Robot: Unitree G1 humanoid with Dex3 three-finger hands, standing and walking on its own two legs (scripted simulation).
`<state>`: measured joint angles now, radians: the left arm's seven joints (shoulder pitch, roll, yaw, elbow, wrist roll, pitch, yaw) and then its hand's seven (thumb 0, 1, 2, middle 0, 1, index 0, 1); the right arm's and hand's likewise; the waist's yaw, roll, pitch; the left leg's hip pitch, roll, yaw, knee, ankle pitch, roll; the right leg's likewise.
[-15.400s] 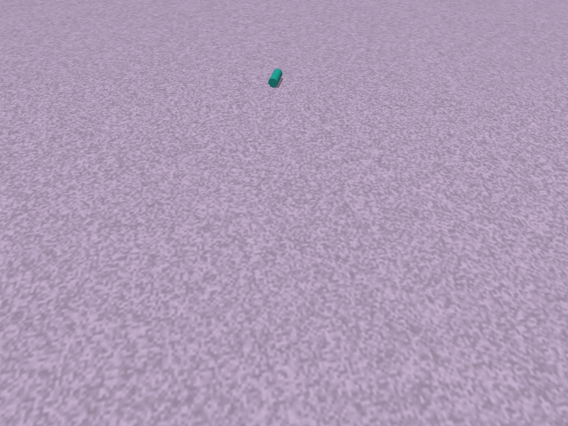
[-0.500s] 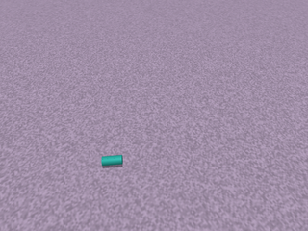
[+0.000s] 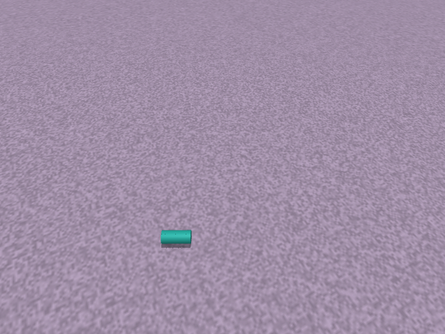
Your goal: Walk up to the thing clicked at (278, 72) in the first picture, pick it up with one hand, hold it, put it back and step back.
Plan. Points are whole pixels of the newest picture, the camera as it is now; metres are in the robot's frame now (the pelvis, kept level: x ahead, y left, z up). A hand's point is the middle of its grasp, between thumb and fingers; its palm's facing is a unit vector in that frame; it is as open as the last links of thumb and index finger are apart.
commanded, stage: walk up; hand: left
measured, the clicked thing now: (176, 236) +0.66 +0.22 -0.74
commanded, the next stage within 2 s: none
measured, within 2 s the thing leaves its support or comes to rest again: neither
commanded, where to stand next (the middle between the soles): +0.33 +0.02 m, yaw -2 degrees
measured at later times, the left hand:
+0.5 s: hand (96, 285) +0.24 +0.28 -0.14, palm faces -0.07 -0.91 -0.40, open 7.4 cm
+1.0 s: hand (120, 257) +0.32 +0.26 -0.18, palm faces -0.04 -0.94 -0.35, open 7.4 cm
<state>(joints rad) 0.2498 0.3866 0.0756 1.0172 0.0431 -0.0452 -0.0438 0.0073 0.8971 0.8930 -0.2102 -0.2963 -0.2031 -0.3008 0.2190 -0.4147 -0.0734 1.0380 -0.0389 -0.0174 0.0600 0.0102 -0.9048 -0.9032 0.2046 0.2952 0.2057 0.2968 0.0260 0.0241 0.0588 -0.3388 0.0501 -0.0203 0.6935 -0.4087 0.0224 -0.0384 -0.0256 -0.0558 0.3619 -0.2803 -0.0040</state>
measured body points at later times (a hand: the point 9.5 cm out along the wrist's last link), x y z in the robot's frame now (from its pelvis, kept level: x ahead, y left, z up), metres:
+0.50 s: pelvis +0.16 +0.00 -0.02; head +0.17 -0.02 +0.43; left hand +0.25 +0.32 -0.11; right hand +0.18 -0.32 -0.14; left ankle +0.09 +0.14 -0.74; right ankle +0.24 -0.13 -0.74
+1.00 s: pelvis +0.23 +0.00 -0.02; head +0.27 +0.01 +0.42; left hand +0.32 +0.30 -0.15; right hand +0.34 -0.31 -0.13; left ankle +0.30 +0.12 -0.74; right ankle +0.23 -0.13 -0.74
